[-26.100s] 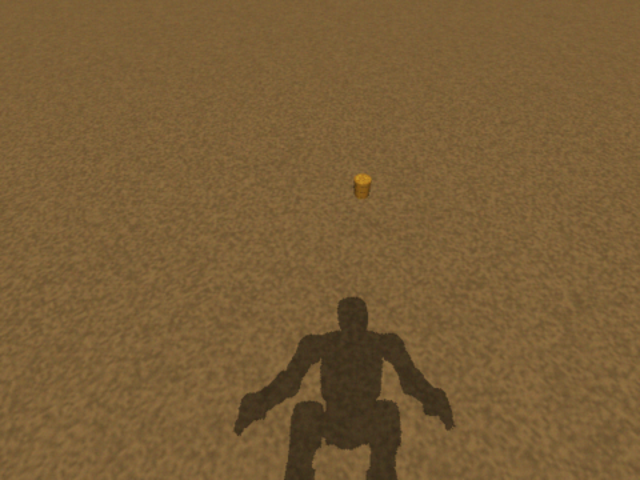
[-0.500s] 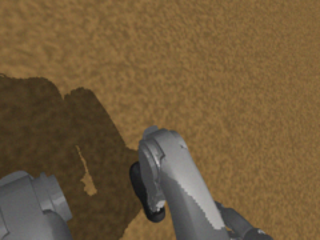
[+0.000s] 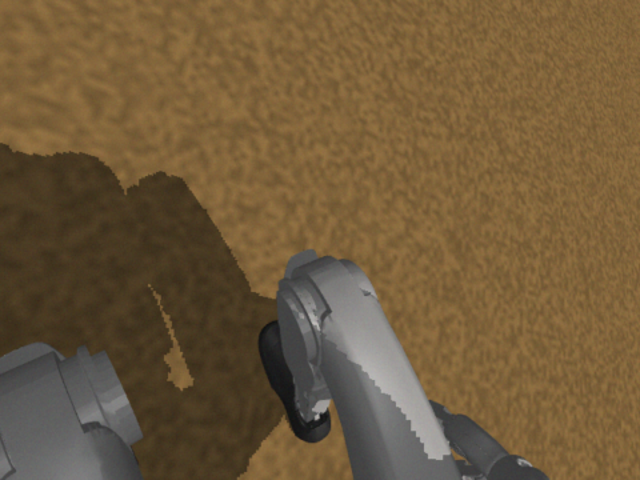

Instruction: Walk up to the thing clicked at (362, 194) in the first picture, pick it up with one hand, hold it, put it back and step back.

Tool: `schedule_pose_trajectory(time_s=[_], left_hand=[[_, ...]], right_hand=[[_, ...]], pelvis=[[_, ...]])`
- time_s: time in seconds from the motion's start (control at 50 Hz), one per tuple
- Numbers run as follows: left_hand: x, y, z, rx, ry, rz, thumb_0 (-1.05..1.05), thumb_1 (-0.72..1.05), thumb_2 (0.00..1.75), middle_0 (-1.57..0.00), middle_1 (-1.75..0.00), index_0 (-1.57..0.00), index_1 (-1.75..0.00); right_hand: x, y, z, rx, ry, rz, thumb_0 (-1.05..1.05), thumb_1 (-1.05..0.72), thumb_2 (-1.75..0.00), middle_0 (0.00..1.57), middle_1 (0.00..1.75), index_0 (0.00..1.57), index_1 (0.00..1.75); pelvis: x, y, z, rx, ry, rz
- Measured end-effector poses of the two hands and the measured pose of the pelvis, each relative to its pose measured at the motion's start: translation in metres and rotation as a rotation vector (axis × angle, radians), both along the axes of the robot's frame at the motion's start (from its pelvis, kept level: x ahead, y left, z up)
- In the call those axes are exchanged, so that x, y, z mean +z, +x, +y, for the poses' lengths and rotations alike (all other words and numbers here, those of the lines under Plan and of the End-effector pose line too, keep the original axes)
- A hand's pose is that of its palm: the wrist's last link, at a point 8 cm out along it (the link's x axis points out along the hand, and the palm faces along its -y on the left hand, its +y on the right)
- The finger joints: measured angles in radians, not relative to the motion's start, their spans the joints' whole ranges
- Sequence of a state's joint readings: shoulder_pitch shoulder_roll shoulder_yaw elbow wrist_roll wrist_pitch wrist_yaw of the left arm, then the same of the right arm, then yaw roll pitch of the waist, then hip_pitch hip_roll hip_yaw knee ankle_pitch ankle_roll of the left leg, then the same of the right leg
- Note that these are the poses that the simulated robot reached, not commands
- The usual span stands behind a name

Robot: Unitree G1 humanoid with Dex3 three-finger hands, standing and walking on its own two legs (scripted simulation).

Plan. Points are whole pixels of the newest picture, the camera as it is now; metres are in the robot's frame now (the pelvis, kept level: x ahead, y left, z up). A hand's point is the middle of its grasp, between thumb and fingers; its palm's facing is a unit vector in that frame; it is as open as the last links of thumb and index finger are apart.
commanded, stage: close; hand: left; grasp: from above
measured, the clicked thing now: out of the picture +0.47 +0.38 -0.26
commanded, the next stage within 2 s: settle in 0.44 s
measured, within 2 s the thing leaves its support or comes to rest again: leaves its support in 0.90 s
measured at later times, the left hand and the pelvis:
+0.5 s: hand out of the picture +0.45 +0.39 -0.22, palm faces -0.42 -0.15 -0.90, open 10.7 cm; pelvis +0.00 +0.00 +0.00, yaw +0 degrees
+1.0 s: hand out of the picture +0.46 +0.40 -0.20, palm faces -0.39 -0.14 -0.91, open 10.7 cm; pelvis +0.00 +0.00 +0.00, yaw +0 degrees
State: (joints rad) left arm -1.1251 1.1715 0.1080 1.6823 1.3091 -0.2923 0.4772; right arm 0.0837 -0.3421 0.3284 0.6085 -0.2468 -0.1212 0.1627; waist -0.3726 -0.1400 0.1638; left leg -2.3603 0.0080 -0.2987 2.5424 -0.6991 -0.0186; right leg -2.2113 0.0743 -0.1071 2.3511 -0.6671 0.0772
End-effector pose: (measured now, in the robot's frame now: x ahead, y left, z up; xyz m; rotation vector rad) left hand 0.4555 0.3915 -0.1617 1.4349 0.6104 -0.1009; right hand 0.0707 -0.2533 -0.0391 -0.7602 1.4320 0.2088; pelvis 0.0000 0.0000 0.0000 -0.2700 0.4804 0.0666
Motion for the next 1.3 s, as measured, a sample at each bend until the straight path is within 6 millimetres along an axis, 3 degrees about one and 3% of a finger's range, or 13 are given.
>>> schedule_pose_trajectory(time_s=[0.48, 0.86, 1.12, 1.3], left_hand=[[0.001, 0.000, 0.001, -0.007, 0.003, -0.005, 0.00, -0.10, 0.79, -0.61, -1.06, -0.41, -1.01], [0.005, 0.006, 0.006, 0.002, 0.010, -0.006, 0.00, -0.11, 0.79, -0.62, -1.06, -0.43, -0.99], [0.049, 0.010, 0.019, -0.003, 0.034, -0.031, 0.00, -0.11, 0.79, -0.64, -1.04, -0.45, -0.97], [0.083, 0.006, 0.017, -0.032, 0.028, 0.003, -0.01, -0.12, 0.79, -0.65, -1.03, -0.46, -0.96]], right_hand=[[-0.001, 0.002, 0.000, 0.005, -0.010, -0.003, 0.00, -0.90, -0.89, 0.20, 0.30, 0.20, 0.30], [0.002, 0.005, -0.002, -0.006, -0.020, -0.002, 0.00, -0.92, -0.90, 0.20, 0.30, 0.20, 0.30], [0.003, 0.025, -0.004, -0.059, -0.013, -0.041, 0.00, -0.91, -0.90, 0.20, 0.30, 0.20, 0.30], [0.001, 0.037, -0.002, -0.098, 0.012, -0.082, 0.00, -0.91, -0.90, 0.20, 0.30, 0.20, 0.30]], pelvis=[[-0.001, -0.001, 0.000, -0.001, 0.000, -0.002], [0.001, 0.001, 0.001, 0.001, -0.005, 0.012], [0.010, 0.003, 0.003, 0.023, -0.005, 0.069], [0.021, -0.001, 0.003, 0.043, 0.011, 0.089]])
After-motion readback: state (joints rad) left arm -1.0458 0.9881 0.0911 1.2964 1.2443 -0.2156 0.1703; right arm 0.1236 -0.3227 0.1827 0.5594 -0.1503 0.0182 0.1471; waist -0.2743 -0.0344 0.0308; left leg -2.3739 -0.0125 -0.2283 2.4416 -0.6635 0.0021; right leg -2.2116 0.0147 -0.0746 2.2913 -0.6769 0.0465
